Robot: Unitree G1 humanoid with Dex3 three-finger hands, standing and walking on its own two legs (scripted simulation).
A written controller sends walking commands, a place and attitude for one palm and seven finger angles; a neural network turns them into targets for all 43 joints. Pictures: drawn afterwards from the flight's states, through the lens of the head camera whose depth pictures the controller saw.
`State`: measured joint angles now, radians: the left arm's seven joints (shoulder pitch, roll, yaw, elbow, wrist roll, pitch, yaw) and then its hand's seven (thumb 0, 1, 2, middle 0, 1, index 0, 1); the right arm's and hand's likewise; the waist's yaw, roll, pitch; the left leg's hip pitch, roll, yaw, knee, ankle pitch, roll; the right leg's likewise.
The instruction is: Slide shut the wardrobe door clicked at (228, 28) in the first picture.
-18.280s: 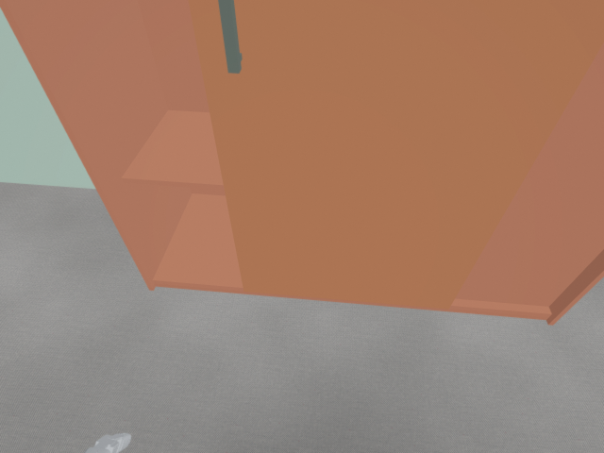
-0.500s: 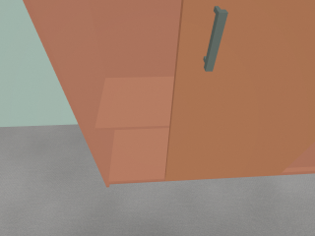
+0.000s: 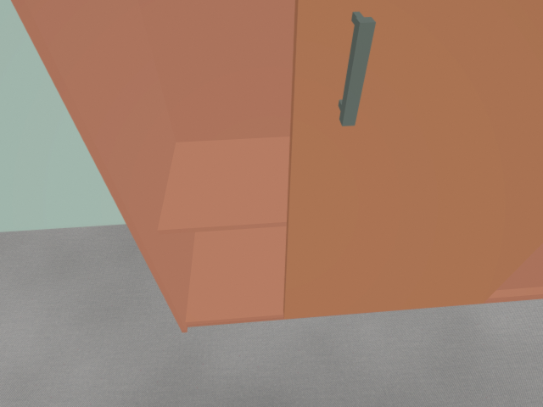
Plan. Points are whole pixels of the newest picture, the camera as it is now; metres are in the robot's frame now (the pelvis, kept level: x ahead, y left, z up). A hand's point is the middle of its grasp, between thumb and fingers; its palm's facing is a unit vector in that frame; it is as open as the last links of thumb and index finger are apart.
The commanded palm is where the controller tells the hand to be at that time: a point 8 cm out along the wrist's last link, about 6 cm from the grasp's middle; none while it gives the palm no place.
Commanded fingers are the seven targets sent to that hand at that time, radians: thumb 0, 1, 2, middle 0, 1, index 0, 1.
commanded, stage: shuffle to correct the standing spot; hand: right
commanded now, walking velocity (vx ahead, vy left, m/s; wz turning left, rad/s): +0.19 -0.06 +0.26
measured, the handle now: (352, 71) +0.55 -0.12 +0.24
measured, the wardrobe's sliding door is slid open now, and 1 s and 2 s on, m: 0.37 0.37 0.37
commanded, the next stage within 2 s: come to a stop and stand still in 0.12 s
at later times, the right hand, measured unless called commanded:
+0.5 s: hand out of the picture +0.16 -0.21 -0.17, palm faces -0.05 +0.98 -0.21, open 7.3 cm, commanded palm none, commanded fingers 0.00 -0.90 -0.90 0.20 0.30 0.20 0.30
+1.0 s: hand out of the picture +0.11 -0.21 -0.17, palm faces +0.03 +0.98 -0.19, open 7.3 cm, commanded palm none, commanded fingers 0.00 -0.90 -0.90 0.20 0.30 0.20 0.30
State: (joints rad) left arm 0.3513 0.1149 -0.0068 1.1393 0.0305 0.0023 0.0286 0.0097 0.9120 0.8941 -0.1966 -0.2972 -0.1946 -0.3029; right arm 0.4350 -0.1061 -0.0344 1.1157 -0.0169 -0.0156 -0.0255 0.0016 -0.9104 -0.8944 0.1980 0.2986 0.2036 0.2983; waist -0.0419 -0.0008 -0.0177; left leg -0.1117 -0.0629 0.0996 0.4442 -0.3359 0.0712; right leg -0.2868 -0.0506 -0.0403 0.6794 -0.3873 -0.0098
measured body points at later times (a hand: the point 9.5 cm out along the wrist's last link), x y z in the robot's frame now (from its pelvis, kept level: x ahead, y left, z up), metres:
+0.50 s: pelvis +0.09 -0.02 +0.00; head +0.13 -0.02 +0.45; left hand +0.02 +0.15 -0.15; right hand +0.17 -0.26 -0.15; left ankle +0.13 +0.10 -0.71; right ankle +0.05 -0.12 -0.73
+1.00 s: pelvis +0.06 -0.02 +0.00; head +0.07 -0.04 +0.45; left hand +0.10 +0.21 -0.14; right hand +0.11 -0.26 -0.16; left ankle +0.06 +0.10 -0.71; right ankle +0.08 -0.12 -0.73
